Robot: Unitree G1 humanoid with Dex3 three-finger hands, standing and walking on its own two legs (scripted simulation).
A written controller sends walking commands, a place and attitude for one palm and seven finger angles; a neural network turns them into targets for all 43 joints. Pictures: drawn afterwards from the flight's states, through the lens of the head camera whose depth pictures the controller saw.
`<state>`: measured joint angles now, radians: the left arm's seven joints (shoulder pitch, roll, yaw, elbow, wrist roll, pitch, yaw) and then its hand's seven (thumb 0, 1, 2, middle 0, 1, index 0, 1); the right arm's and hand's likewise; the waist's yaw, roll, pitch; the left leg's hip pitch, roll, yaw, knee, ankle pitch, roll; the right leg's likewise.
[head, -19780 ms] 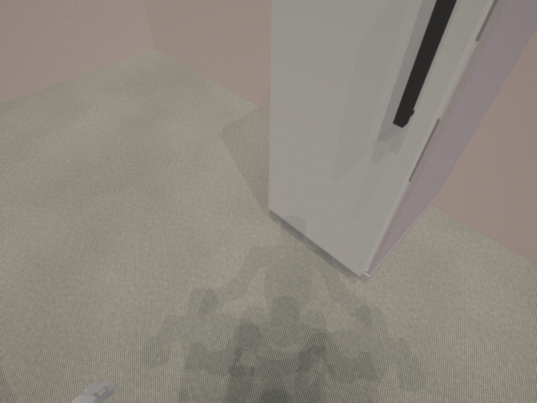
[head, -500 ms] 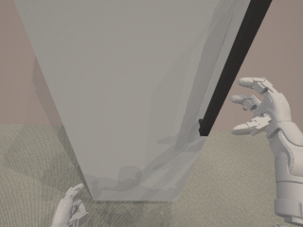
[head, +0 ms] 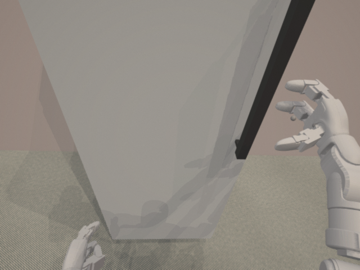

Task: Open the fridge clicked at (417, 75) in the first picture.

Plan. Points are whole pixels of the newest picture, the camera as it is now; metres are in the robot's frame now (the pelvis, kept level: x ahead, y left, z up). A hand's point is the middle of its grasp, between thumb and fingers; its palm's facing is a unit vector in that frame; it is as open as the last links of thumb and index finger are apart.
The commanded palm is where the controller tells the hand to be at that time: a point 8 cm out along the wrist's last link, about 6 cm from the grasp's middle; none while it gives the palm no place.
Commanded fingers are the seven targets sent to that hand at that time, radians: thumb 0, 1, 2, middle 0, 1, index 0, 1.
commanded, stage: move the hooked fingers beside the handle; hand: right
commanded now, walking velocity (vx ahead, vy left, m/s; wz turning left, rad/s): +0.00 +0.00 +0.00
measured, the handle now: (265, 79) +0.43 -0.14 +0.26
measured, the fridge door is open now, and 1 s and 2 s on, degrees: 0 0 0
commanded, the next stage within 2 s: feel for the door with the fingertips in 1.90 s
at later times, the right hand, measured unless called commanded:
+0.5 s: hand (293, 126) +0.37 -0.20 +0.19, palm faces -0.04 +1.00 -0.05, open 14.0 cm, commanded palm +0.34 -0.25 +0.21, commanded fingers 0.00 0.50 -0.30 0.30 1.20 0.30 1.20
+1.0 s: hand (292, 130) +0.34 -0.19 +0.20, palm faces -0.05 +1.00 -0.05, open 14.0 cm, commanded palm +0.33 -0.24 +0.22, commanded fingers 0.00 0.50 -0.30 0.30 1.20 0.30 1.20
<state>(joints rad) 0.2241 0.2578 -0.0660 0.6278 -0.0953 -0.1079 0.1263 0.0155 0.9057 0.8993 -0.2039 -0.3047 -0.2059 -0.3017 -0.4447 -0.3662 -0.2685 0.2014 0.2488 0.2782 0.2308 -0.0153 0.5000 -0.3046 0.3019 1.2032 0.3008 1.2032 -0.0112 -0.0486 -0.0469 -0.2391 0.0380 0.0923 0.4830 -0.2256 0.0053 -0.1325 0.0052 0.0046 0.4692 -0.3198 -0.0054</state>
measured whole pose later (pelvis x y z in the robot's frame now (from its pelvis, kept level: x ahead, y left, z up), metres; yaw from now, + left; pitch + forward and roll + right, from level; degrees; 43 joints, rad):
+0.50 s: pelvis +0.00 +0.00 +0.00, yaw +0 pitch +0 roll +0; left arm 0.25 0.29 -0.05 0.62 -0.11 -0.09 0.12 0.02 0.91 0.90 -0.20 -0.30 -0.21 -0.30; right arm -0.45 -0.42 -0.28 0.33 0.27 0.31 0.31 -0.01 0.50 -0.30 0.30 1.20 0.30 1.20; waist 0.00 -0.07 -0.06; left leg -0.26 0.03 0.09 0.47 -0.22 0.01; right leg -0.16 0.00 0.01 0.47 -0.32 0.00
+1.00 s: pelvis +0.01 -0.01 +0.00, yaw +0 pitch -1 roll +0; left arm 0.24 0.26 -0.05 0.62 -0.09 -0.11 0.12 0.02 0.91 0.90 -0.20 -0.30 -0.21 -0.30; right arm -0.31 -0.33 -0.27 0.07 0.27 0.25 0.26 -0.02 0.50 -0.30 0.30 1.20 0.30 1.20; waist -0.02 -0.05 -0.05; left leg -0.23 0.04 0.09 0.47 -0.23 0.00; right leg -0.12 0.01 0.00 0.46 -0.33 -0.01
